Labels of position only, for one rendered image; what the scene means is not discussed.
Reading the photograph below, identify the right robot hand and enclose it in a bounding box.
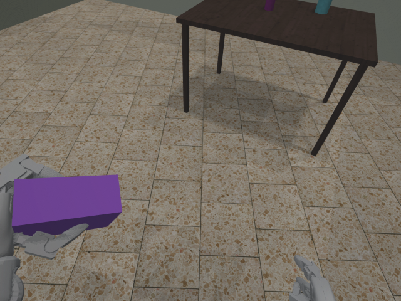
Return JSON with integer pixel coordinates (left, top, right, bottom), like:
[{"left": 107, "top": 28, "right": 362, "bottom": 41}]
[{"left": 289, "top": 255, "right": 336, "bottom": 301}]

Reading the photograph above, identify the table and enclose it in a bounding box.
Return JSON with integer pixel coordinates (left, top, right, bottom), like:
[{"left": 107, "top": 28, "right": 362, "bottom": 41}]
[{"left": 176, "top": 0, "right": 378, "bottom": 156}]

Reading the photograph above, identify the robot left forearm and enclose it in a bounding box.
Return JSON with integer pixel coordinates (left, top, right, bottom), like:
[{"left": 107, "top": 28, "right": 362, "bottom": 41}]
[{"left": 0, "top": 256, "right": 24, "bottom": 301}]

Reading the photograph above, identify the left robot hand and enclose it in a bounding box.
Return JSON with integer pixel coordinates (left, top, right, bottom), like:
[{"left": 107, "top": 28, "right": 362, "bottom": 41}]
[{"left": 0, "top": 154, "right": 89, "bottom": 260}]

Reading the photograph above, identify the sponge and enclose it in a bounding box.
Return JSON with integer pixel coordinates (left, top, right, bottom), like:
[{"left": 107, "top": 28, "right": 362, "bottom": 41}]
[{"left": 12, "top": 174, "right": 122, "bottom": 236}]

